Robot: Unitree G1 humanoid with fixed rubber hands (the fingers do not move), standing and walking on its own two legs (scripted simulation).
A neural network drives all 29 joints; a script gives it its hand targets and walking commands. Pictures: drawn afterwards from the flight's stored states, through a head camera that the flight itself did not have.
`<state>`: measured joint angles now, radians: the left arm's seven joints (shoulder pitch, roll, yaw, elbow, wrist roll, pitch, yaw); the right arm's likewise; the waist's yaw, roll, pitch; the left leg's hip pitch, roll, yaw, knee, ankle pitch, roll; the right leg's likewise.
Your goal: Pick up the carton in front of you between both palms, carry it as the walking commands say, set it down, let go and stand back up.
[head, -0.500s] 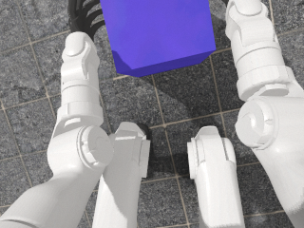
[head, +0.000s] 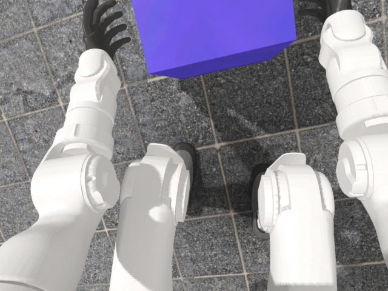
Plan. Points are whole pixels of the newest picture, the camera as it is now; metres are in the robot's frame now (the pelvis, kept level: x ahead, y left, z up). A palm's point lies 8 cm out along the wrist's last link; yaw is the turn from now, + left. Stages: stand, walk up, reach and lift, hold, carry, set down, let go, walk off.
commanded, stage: set down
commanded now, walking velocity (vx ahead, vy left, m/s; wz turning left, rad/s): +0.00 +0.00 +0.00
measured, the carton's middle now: (212, 8) +0.55 +0.04 -0.25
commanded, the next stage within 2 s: let go in 1.12 s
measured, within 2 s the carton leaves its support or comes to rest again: neither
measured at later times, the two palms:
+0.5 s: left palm (37, 21) +0.49 +0.23 -0.05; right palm out of the picture +0.56 -0.15 -0.04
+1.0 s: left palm out of the picture +0.49 +0.23 +0.10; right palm out of the picture +0.57 -0.16 +0.11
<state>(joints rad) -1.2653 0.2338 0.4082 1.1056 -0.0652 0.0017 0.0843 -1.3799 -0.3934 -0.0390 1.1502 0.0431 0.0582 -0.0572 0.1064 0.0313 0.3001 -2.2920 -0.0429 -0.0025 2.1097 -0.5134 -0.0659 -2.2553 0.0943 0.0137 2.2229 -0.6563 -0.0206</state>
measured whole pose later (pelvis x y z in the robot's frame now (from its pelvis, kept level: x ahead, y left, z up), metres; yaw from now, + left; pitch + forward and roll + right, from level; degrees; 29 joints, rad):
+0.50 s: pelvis +0.00 +0.01 +0.07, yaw +0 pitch +42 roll +1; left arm -1.14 0.18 0.27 0.84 -0.13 0.12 0.17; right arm -1.37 -0.43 -0.10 1.13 0.10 0.14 -0.01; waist 0.11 -0.02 0.08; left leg -2.16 -0.04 0.01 1.89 -0.47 -0.01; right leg -2.10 0.05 0.01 1.98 -0.62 -0.01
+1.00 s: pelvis +0.02 +0.00 +0.20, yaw -1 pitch +47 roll +1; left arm -0.95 0.14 0.34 0.72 -0.08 0.16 0.09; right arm -1.19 -0.35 -0.18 0.97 -0.01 0.18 0.03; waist 0.12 -0.04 -0.12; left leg -1.85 -0.03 -0.02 1.40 -0.38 -0.03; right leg -1.81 0.06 0.02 1.47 -0.49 -0.02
